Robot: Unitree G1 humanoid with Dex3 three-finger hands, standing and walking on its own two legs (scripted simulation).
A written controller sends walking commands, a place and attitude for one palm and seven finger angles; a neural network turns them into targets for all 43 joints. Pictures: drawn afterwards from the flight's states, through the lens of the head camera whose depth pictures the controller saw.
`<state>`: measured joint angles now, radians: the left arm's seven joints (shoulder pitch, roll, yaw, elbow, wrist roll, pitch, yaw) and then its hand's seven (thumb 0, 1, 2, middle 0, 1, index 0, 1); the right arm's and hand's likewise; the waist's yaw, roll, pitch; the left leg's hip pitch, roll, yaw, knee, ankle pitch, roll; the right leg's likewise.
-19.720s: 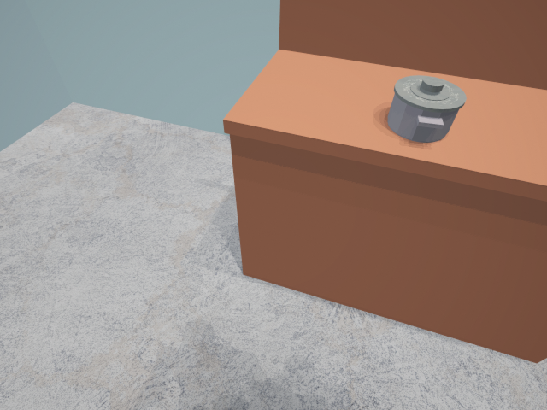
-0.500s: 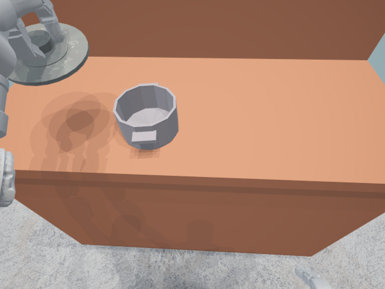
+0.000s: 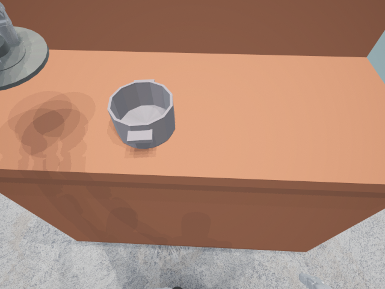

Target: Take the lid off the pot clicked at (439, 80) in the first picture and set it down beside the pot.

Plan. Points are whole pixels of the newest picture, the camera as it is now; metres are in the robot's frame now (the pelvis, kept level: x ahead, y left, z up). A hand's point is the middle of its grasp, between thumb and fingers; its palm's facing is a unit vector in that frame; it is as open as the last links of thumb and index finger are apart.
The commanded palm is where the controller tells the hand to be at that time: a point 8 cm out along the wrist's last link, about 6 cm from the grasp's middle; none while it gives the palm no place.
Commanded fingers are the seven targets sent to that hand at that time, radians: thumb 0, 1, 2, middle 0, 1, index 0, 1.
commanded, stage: move the lid sideways beside the pot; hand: left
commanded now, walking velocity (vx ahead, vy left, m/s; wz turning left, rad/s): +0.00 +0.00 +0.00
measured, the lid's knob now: out of the picture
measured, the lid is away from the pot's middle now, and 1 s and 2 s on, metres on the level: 0.22 0.24 0.22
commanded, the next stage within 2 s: lower the lid onto the table in 0.30 s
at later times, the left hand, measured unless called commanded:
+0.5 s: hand out of the picture +0.44 +0.35 +0.27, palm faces -0.23 -0.16 -0.96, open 7.6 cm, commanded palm +0.45 +0.35 +0.35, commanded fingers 0.00 0.69 0.95 -0.84 -1.03 -0.83 -1.03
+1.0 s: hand out of the picture +0.43 +0.36 +0.24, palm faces -0.27 -0.18 -0.95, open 7.6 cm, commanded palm +0.45 +0.36 +0.32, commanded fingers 0.00 0.69 0.95 -0.84 -1.03 -0.83 -1.03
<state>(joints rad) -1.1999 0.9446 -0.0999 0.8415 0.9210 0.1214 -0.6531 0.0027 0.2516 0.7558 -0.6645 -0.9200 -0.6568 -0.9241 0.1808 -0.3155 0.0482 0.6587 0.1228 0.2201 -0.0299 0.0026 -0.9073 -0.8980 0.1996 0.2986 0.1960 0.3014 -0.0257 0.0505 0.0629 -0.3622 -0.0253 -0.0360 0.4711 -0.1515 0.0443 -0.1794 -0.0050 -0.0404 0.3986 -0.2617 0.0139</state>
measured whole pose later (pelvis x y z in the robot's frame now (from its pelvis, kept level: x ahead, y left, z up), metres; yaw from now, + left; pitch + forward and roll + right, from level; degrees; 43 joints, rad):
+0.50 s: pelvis +0.00 +0.01 +0.00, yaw +0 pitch +3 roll -2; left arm -1.28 0.95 -0.09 0.97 0.93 0.10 -0.64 0.00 0.25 0.76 -0.66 -0.92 -0.66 -0.92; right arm 0.20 -0.31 0.05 0.68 0.13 0.20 -0.03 0.00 -0.91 -0.90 0.20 0.30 0.20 0.30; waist -0.05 0.05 0.06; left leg -0.38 -0.03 -0.03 0.48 -0.16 0.05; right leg -0.19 -0.01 -0.03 0.39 -0.26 0.02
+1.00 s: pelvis +0.00 +0.01 +0.00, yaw +0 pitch +3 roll -2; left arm -1.20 0.93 -0.09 0.97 0.93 0.12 -0.62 0.00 0.26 0.75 -0.66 -0.92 -0.65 -0.92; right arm 0.23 -0.31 0.05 0.67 0.12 0.19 -0.03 0.00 -0.91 -0.90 0.20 0.30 0.20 0.30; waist -0.06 0.04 0.05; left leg -0.40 -0.03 -0.03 0.51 -0.17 0.06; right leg -0.20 0.00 -0.03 0.41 -0.27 0.02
